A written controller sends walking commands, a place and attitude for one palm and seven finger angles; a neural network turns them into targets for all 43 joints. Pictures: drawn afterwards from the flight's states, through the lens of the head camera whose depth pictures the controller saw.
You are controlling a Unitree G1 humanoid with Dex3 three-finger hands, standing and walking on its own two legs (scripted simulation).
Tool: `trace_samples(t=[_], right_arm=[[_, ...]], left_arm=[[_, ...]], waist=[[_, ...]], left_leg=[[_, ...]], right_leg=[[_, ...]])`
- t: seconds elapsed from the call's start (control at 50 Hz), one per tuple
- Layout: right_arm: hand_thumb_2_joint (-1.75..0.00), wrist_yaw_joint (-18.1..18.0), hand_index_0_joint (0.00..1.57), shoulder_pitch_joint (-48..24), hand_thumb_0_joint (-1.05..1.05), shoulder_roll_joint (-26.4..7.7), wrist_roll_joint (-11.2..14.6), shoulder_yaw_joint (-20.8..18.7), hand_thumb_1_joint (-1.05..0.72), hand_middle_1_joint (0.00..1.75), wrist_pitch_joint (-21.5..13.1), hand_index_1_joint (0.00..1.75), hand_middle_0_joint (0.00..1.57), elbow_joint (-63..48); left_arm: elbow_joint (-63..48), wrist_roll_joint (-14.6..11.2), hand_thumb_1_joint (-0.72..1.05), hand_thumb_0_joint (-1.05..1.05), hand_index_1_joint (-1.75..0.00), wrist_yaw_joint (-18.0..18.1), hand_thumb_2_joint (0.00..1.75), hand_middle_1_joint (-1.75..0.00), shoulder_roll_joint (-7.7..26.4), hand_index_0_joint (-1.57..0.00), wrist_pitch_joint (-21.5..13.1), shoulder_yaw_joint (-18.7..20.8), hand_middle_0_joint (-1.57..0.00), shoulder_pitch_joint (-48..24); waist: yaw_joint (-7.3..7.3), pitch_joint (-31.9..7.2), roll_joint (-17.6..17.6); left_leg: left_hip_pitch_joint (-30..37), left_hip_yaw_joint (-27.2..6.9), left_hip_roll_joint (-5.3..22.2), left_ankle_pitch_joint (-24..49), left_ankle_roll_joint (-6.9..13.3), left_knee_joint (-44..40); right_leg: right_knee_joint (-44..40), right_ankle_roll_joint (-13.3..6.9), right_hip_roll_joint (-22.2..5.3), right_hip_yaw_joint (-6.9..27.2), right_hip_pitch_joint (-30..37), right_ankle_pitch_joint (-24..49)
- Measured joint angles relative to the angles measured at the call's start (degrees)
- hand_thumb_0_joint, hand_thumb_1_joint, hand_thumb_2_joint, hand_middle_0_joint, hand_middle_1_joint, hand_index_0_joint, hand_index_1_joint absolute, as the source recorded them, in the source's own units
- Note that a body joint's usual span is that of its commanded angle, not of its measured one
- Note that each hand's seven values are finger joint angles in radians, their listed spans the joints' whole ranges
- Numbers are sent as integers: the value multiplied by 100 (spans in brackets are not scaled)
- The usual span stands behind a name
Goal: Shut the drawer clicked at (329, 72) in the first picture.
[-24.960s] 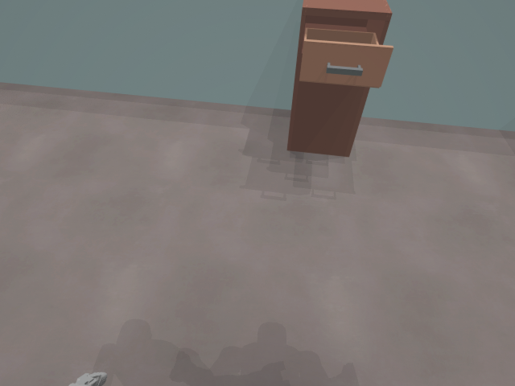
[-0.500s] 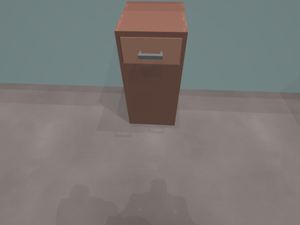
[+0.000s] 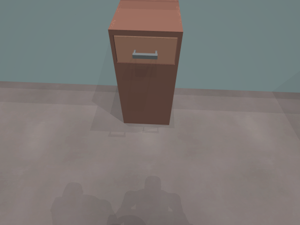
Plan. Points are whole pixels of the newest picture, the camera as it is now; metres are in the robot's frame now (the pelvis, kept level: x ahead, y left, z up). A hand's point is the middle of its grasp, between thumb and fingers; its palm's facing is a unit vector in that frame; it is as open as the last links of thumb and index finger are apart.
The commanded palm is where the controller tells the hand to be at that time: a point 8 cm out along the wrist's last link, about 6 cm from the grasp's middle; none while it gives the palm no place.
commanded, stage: look to check the result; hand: left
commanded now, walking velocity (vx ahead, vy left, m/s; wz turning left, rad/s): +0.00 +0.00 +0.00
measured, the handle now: (145, 53) +0.95 +0.07 -0.08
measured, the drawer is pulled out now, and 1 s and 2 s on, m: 0.00 0.00 0.00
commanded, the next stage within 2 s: stand and wait in 0.46 s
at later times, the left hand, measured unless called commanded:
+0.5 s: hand out of the picture +0.03 +0.19 -0.17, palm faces +0.02 -0.98 -0.22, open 7.4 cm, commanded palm none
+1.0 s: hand out of the picture +0.03 +0.19 -0.17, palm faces +0.01 -0.97 -0.24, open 7.4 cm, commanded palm none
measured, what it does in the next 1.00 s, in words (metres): stands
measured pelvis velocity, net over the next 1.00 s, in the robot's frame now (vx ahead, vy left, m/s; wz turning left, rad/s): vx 0.01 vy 0.00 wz -0.01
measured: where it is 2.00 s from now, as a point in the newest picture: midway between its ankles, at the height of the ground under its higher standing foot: outside the picture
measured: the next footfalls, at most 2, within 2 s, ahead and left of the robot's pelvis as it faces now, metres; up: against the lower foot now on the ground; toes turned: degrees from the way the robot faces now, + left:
none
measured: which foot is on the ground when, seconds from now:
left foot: down 0.00-1.00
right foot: down 0.00-1.00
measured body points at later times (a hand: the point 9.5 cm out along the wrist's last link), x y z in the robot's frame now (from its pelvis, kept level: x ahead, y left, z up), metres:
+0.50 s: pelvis +0.01 +0.00 +0.00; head +0.02 -0.01 +0.45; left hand +0.03 +0.24 -0.16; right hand +0.02 -0.23 -0.16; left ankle +0.01 +0.13 -0.74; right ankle +0.00 -0.10 -0.74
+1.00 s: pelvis +0.01 +0.00 +0.00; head +0.03 -0.01 +0.45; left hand +0.03 +0.25 -0.15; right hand +0.01 -0.23 -0.16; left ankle +0.01 +0.13 -0.74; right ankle +0.00 -0.10 -0.74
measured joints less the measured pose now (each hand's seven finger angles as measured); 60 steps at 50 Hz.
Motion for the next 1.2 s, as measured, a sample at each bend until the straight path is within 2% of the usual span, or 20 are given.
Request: trace_samples(t=[0.32, 1.2], right_arm=[[-90, -9, 20, -59, 0, 39, 14, 1, -90, 30, 0, 29, 20, -6], [-90, -5, 20, -108, 0, -84, 11, -2, -90, 30, -30, 29, 20, 30]], left_arm=[[89, -3, 90, 0, -30, 22, 90, -30, 8, -20, -11, 1, -20, 178], [40, 1, 90, 0, -30, 3, 90, -30, 90, -20, -41, 26, -20, 60]], waist=[[40, -21, 44], [17, -46, 40]], left_leg=[[58, 3, 14, -54, -10, -7], [164, 42, 6, -37, -7, -132]], right_leg=[[-23, -8, 14, 4, 62, -43], [-100, 0, 7, 42, 133, -39]])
